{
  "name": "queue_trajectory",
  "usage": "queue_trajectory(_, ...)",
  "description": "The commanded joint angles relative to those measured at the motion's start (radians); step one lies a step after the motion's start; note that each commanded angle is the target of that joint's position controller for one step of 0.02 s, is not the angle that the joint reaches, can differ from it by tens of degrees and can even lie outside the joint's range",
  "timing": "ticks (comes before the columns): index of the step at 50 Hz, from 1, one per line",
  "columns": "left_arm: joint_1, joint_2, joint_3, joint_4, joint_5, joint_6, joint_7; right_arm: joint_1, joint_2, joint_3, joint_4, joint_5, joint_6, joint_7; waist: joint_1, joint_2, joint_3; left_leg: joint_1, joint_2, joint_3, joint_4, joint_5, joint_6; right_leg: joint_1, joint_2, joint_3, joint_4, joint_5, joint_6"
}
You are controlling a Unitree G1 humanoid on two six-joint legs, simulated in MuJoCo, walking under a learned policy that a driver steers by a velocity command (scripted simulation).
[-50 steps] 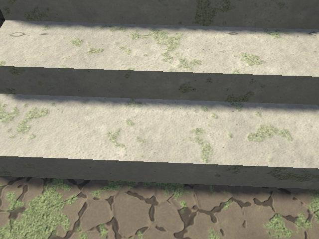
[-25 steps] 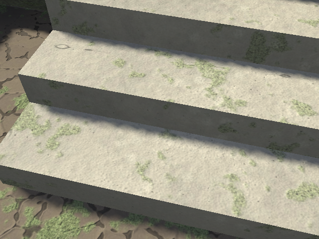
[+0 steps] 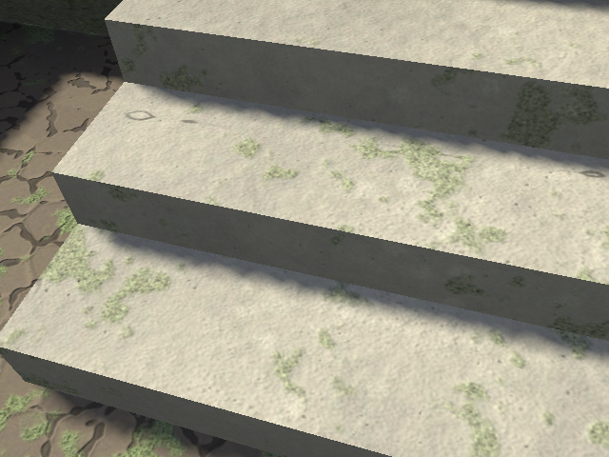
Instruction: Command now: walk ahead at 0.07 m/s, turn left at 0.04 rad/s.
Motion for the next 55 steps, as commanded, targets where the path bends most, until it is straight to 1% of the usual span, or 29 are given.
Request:
queue_trajectory(1,-0.001,0.14,0.026,-0.024,-0.003,-0.001,0.003,0.048,-0.098,-0.009,0.004,-0.01,-0.009,-0.013,-0.023,-0.101,-0.094,0.229,0.068,-0.061,-0.162,0.27,0.013,-0.077,-0.186,0.129,-0.039,0.32,-0.02)
queue_trajectory(2,0.037,0.14,0.03,-0.016,0.002,0.001,-0.002,0.042,-0.142,-0.015,0.01,-0.011,-0.015,-0.014,0.011,-0.051,-0.074,0.252,0.125,-0.108,-0.134,0.382,0.029,-0.112,-0.144,0.119,-0.064,0.159,-0.002)
queue_trajectory(3,0.093,0.102,0.023,0.017,-0.001,0.011,0.0,0.012,-0.146,-0.019,0.031,0.009,-0.012,-0.011,0.033,0.021,-0.039,0.174,0.116,-0.1,-0.107,0.336,0.054,-0.067,-0.115,0.105,-0.115,0.074,0.004)
queue_trajectory(4,0.068,0.116,0.024,0.033,0.002,0.017,0.007,0.008,-0.105,-0.013,0.036,0.013,-0.013,-0.006,0.0,0.006,-0.005,0.134,0.099,-0.098,-0.13,0.288,0.051,-0.042,-0.113,0.1,-0.096,0.084,0.008)
queue_trajectory(5,-0.032,0.212,0.05,-0.011,-0.008,0.008,0.004,-0.075,-0.163,-0.036,0.001,0.032,-0.013,-0.011,0.003,-0.012,0.003,0.11,0.041,-0.057,-0.101,0.264,0.05,-0.068,-0.068,0.058,-0.056,0.109,0.014)
queue_trajectory(6,-0.04,0.186,0.046,-0.006,-0.004,0.005,0.003,-0.076,-0.152,-0.034,0.002,0.02,-0.016,-0.015,-0.001,-0.006,-0.047,0.132,0.04,-0.058,-0.101,0.29,0.049,-0.057,-0.076,0.06,-0.04,0.154,0.011)
queue_trajectory(7,-0.015,0.16,0.041,0.005,-0.001,0.006,0.003,-0.059,-0.131,-0.033,0.013,0.018,-0.018,-0.017,0.002,-0.002,-0.065,0.145,0.04,-0.057,-0.101,0.307,0.051,-0.049,-0.074,0.055,-0.036,0.179,0.013)
queue_trajectory(9,0.006,0.136,0.036,0.026,-0.003,0.009,0.001,-0.042,-0.106,-0.032,0.029,0.022,-0.015,-0.02,0.001,-0.003,-0.069,0.151,0.04,-0.054,-0.093,0.343,0.056,-0.044,-0.076,0.054,-0.029,0.209,0.014)
queue_trajectory(22,-0.049,0.172,0.037,0.055,0.003,0.025,0.01,-0.122,-0.133,-0.036,0.053,0.017,-0.018,-0.013,0.007,-0.027,-0.067,0.108,0.041,-0.059,-0.113,0.285,0.067,-0.038,-0.08,0.051,-0.025,0.123,0.024)
queue_trajectory(31,-0.056,0.174,0.034,0.076,0.004,0.022,0.012,-0.135,-0.128,-0.031,0.075,0.014,-0.019,-0.012,0.007,-0.031,-0.064,0.088,0.036,-0.058,-0.132,0.203,0.069,-0.056,-0.083,0.052,-0.031,0.058,0.026)
queue_trajectory(32,-0.039,0.161,0.03,0.089,0.006,0.023,0.012,-0.119,-0.114,-0.027,0.086,0.012,-0.018,-0.012,0.007,-0.029,-0.087,0.097,0.029,-0.051,-0.142,0.113,0.069,-0.047,-0.076,0.044,-0.04,-0.019,0.026)
queue_trajectory(33,-0.008,0.103,0.006,0.109,0.023,0.032,0.01,-0.049,-0.065,-0.002,0.126,-0.009,-0.013,-0.01,-0.006,-0.031,-0.079,0.098,0.078,-0.109,-0.218,0.0,0.068,-0.034,-0.126,0.107,-0.092,-0.076,0.012)
queue_trajectory(34,-0.012,0.125,0.014,0.109,0.022,0.037,0.007,-0.055,-0.094,-0.011,0.13,-0.007,-0.009,-0.01,-0.002,-0.02,-0.019,0.06,0.06,-0.11,-0.22,-0.106,0.073,-0.042,-0.104,0.094,-0.073,-0.15,0.005)
queue_trajectory(35,-0.016,0.152,0.021,0.103,0.022,0.038,0.004,-0.066,-0.121,-0.017,0.126,-0.005,-0.006,-0.008,0.003,-0.014,-0.008,0.037,0.048,-0.11,-0.212,-0.201,0.084,-0.053,-0.093,0.091,-0.054,-0.223,-0.006)
queue_trajectory(36,-0.014,0.163,0.024,0.098,0.022,0.038,0.001,-0.07,-0.128,-0.02,0.122,-0.004,-0.006,-0.004,0.006,-0.018,0.006,0.013,0.041,-0.109,-0.205,-0.283,0.095,-0.072,-0.09,0.097,-0.05,-0.294,-0.018)
queue_trajectory(39,0.031,0.155,0.026,0.102,0.022,0.031,-0.007,-0.071,-0.108,-0.019,0.104,-0.003,-0.015,0.008,0.019,-0.056,0.062,-0.063,0.02,-0.102,-0.156,-0.363,0.112,-0.094,-0.11,0.158,-0.073,-0.419,-0.053)
queue_trajectory(41,0.085,0.171,0.035,0.115,0.021,0.022,-0.006,-0.092,-0.083,-0.015,0.083,-0.006,-0.03,0.017,0.038,-0.113,0.067,-0.132,-0.013,-0.057,-0.063,-0.283,0.106,-0.024,-0.171,0.264,-0.135,-0.449,-0.093)
queue_trajectory(43,0.138,0.211,0.056,0.133,0.016,0.015,-0.003,-0.119,-0.057,-0.008,0.055,-0.019,-0.05,0.027,0.047,-0.184,0.076,-0.201,-0.041,0.047,0.06,-0.154,0.091,0.053,-0.29,0.411,-0.231,-0.467,-0.154)
queue_trajectory(44,0.136,0.207,0.058,0.133,0.013,0.012,-0.005,-0.119,-0.055,-0.007,0.045,-0.022,-0.061,0.03,0.04,-0.175,0.087,-0.19,-0.022,0.056,0.065,-0.142,0.096,0.038,-0.317,0.429,-0.237,-0.428,-0.17)
queue_trajectory(45,0.121,0.198,0.059,0.129,0.014,0.008,-0.007,-0.098,-0.047,-0.004,0.042,-0.02,-0.071,0.032,0.019,-0.173,0.092,-0.143,-0.012,0.059,0.031,-0.131,0.103,0.011,-0.314,0.407,-0.218,-0.341,-0.167)
queue_trajectory(47,0.044,0.169,0.057,0.101,0.009,-0.001,-0.013,0.037,-0.05,-0.008,0.082,-0.008,-0.087,0.029,-0.053,-0.137,0.064,0.082,-0.025,0.05,-0.091,-0.091,0.122,-0.096,-0.238,0.279,-0.117,-0.148,-0.118)
queue_trajectory(48,-0.036,0.143,0.05,0.066,0.007,-0.01,-0.016,0.151,-0.091,-0.021,0.115,-0.006,-0.096,0.022,-0.111,-0.055,0.048,0.212,0.028,-0.066,-0.169,-0.111,0.152,-0.194,-0.154,0.162,0.031,-0.029,-0.075)
queue_trajectory(49,-0.075,0.098,0.039,0.025,0.013,-0.023,-0.027,0.269,-0.185,-0.051,0.151,0.001,-0.101,0.014,-0.131,0.162,0.024,0.39,0.174,-0.308,-0.277,-0.068,0.212,-0.373,-0.034,0.011,0.283,-0.057,-0.02)
queue_trajectory(50,-0.088,0.124,0.043,0.008,0.027,-0.027,-0.026,0.372,-0.206,-0.062,0.187,-0.004,-0.096,0.014,-0.153,0.207,0.015,0.516,0.318,-0.475,-0.313,0.133,0.274,-0.565,-0.003,-0.027,0.5,-0.293,-0.011)
queue_trajectory(51,-0.079,0.147,0.053,0.02,0.032,-0.021,-0.022,0.337,-0.155,-0.05,0.175,-0.015,-0.094,0.016,-0.109,0.06,0.031,0.502,0.326,-0.417,-0.267,0.281,0.281,-0.616,-0.046,0.023,0.631,-0.317,-0.019)
queue_trajectory(52,-0.042,0.117,0.051,0.038,0.024,-0.021,-0.026,0.279,-0.126,-0.042,0.149,-0.02,-0.095,0.019,-0.07,0.005,0.009,0.464,0.303,-0.353,-0.264,0.301,0.269,-0.601,-0.079,0.046,0.678,-0.261,-0.024)
queue_trajectory(53,-0.032,0.098,0.048,0.043,0.016,-0.021,-0.032,0.226,-0.106,-0.036,0.13,-0.024,-0.096,0.018,-0.039,0.0,0.01,0.418,0.282,-0.282,-0.289,0.293,0.249,-0.584,-0.098,0.051,0.687,-0.207,-0.024)
queue_trajectory(54,-0.027,0.139,0.065,0.037,-0.077,-0.046,-0.027,0.213,-0.147,-0.054,0.104,0.046,-0.111,0.016,-0.047,0.059,-0.02,0.477,0.301,-0.273,-0.308,0.343,0.252,-0.651,-0.132,0.083,0.738,-0.175,-0.02)
queue_trajectory(55,-0.057,0.14,0.066,0.029,-0.086,-0.052,-0.028,0.202,-0.122,-0.045,0.108,0.044,-0.113,0.014,-0.036,0.03,-0.013,0.458,0.293,-0.215,-0.322,0.371,0.233,-0.67,-0.149,0.099,0.742,-0.129,-0.019)
Keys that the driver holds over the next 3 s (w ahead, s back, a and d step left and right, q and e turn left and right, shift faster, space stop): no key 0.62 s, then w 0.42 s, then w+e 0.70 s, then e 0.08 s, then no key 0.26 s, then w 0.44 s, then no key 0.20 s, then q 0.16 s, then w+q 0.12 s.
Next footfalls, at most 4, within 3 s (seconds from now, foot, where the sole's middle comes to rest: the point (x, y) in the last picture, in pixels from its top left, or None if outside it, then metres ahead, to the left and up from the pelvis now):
0.02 left None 0.06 0.12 -0.78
1.34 right None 0.31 -0.05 -0.78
1.82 left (316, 361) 0.62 0.03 -0.60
2.36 right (449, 372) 0.59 -0.24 -0.60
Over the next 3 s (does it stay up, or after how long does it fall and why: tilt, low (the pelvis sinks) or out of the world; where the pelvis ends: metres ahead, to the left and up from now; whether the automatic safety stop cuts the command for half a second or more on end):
stays up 0.82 -0.21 0.32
